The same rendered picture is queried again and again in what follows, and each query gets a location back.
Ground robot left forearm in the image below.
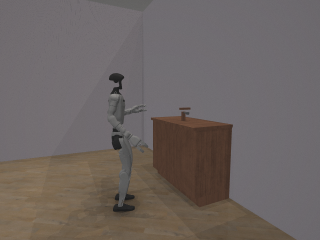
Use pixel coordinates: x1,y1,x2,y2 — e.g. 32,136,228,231
124,108,133,116

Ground right robot hand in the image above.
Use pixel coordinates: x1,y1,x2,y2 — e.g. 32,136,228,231
129,135,149,153

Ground robot right forearm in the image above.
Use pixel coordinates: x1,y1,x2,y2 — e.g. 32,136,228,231
109,116,133,140

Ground left robot hand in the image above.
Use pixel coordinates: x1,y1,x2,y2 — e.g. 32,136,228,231
131,104,147,113

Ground robot right shin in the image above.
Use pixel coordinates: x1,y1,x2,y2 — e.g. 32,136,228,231
118,171,131,207

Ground robot right upper arm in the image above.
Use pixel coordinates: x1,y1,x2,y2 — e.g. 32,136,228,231
107,94,120,122

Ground counter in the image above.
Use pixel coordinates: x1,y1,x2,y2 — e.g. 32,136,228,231
151,107,233,207

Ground right robot thigh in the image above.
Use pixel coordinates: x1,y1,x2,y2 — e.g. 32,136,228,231
112,136,132,178

